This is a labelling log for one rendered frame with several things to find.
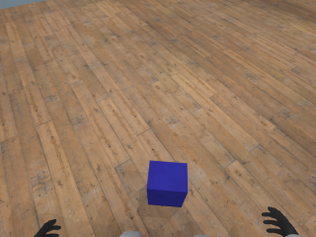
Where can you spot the robot left hand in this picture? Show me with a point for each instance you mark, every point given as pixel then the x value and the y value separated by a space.
pixel 49 226

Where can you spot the carton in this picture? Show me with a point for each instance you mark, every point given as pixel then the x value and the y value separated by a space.
pixel 167 183

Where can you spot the robot right hand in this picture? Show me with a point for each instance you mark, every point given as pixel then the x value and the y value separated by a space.
pixel 281 221

